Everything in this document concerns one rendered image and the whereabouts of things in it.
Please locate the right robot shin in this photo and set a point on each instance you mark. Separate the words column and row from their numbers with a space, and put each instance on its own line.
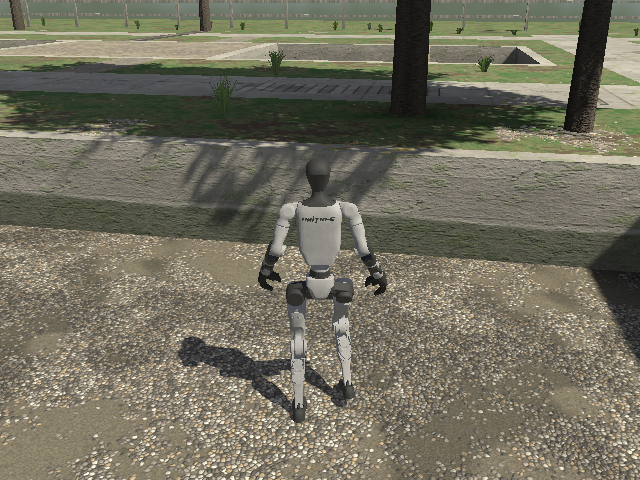
column 343, row 344

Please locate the robot right hand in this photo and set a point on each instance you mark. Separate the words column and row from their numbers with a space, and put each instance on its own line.
column 381, row 281

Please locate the left robot forearm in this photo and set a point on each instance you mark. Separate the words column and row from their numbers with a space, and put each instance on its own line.
column 268, row 262

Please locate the robot right upper arm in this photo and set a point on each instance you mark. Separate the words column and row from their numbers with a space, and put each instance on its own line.
column 351, row 212

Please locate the robot left hand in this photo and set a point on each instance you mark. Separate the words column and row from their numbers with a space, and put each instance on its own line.
column 262, row 280

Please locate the robot left upper arm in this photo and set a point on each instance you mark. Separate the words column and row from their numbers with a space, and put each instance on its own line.
column 287, row 212

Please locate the right robot forearm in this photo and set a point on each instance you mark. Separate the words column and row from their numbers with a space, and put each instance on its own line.
column 372, row 264

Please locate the robot right thigh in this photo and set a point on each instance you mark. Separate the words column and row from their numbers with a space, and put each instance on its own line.
column 342, row 296

